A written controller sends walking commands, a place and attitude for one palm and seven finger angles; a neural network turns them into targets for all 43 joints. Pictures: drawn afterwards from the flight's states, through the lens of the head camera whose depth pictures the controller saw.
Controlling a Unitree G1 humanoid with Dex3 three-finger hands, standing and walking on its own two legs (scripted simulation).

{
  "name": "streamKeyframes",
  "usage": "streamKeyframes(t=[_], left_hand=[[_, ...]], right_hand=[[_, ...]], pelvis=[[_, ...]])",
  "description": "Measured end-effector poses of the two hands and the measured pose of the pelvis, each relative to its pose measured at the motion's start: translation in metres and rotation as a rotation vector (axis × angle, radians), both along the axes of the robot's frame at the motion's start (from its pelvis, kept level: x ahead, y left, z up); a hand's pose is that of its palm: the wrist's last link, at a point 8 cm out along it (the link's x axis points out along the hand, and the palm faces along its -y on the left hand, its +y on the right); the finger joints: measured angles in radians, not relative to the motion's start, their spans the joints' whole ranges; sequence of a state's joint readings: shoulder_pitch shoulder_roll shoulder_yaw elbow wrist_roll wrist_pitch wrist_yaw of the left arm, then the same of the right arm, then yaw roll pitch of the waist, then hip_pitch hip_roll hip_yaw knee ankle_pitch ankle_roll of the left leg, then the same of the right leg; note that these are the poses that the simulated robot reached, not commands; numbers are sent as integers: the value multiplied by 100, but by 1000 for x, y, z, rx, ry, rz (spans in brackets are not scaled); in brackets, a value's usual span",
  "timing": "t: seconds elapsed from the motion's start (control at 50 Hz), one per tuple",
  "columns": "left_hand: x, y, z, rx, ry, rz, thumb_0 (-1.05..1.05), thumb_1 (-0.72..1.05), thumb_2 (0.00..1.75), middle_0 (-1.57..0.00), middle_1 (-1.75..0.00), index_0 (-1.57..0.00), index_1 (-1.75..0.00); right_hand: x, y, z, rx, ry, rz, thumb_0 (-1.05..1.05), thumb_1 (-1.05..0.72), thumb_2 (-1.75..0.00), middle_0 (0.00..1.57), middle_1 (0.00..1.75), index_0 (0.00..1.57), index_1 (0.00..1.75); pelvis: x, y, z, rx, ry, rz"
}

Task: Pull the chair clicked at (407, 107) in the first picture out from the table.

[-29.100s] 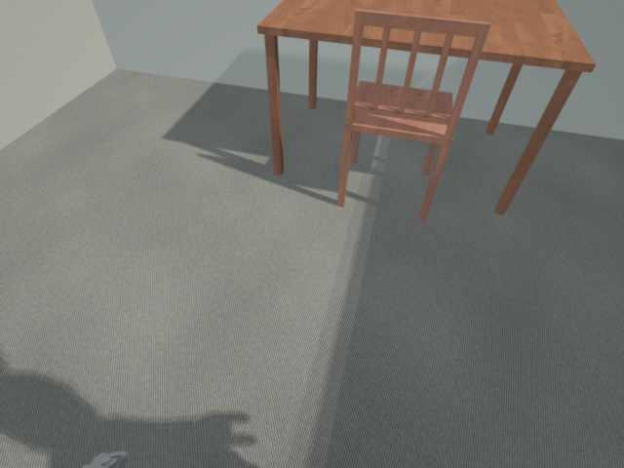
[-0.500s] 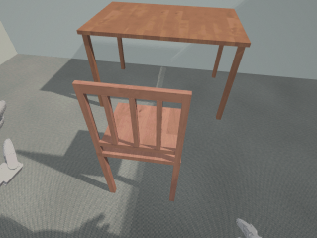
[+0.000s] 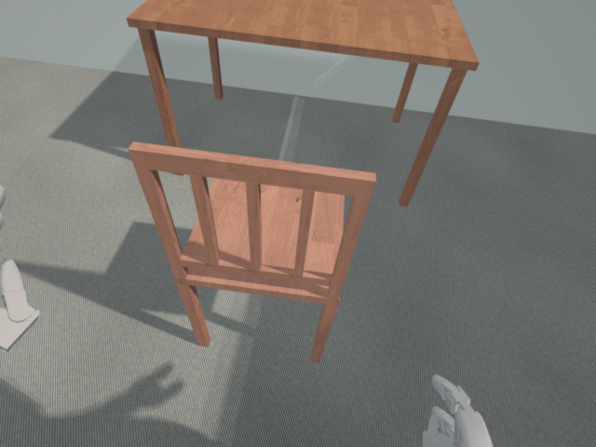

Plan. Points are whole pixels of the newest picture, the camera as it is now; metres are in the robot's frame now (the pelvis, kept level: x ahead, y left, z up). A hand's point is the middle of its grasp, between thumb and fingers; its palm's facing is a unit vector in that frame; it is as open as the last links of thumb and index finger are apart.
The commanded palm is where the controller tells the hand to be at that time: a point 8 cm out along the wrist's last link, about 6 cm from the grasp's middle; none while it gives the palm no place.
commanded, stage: stop stepping back and stand still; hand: left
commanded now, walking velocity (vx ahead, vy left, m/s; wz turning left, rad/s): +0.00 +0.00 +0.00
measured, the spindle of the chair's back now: (254, 229) +0.53 +0.11 -0.10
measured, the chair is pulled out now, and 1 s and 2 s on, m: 0.67 0.67 0.67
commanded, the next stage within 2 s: let the arm hang, fingers relaxed in 0.88 s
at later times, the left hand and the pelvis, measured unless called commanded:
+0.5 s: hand (63, 308) +0.21 +0.24 +0.15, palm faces +0.41 -0.77 -0.49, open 7.4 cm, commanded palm +0.15 +0.28 +0.17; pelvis +0.02 -0.02 +0.00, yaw +0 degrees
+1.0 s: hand (59, 317) +0.21 +0.25 +0.14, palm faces +0.38 -0.77 -0.50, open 7.4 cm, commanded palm none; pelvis +0.01 -0.02 +0.00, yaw +0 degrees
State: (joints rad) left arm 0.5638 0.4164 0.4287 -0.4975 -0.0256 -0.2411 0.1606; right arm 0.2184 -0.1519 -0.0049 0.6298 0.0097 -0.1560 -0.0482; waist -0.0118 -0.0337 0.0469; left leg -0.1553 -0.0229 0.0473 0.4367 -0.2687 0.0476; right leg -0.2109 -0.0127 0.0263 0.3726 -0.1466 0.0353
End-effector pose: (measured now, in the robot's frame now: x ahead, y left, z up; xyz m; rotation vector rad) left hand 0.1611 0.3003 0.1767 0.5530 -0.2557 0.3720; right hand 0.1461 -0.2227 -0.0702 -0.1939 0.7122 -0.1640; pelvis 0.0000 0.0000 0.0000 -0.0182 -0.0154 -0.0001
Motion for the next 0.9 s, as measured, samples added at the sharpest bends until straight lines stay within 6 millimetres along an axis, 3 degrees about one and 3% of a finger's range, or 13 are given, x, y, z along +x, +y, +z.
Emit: streamKeyframes(t=[0.24, 0.52, 0.9], left_hand=[[16, -13, 2, 1, 53, 10, 1, 89, 90, -21, -30, -21, -30], [8, -24, -2, -14, 90, 55, 1, 88, 90, -21, -30, -21, -30], [6, -22, -4, -19, 93, 48, 1, 88, 90, -21, -30, -21, -30]], right_hand=[[20, -17, -5, 7, 34, -16, 1, -90, -90, 20, 30, 20, 30], [21, -44, -5, -3, 31, -37, 1, -90, -90, 20, 30, 20, 30], [4, -36, -7, 8, 53, -33, 1, -90, -90, 20, 30, 20, 30]], pelvis=[[16, -10, 2, 0, 3, 7], [15, -25, 3, 0, 1, 4], [6, -21, 4, 1, 1, -2]])
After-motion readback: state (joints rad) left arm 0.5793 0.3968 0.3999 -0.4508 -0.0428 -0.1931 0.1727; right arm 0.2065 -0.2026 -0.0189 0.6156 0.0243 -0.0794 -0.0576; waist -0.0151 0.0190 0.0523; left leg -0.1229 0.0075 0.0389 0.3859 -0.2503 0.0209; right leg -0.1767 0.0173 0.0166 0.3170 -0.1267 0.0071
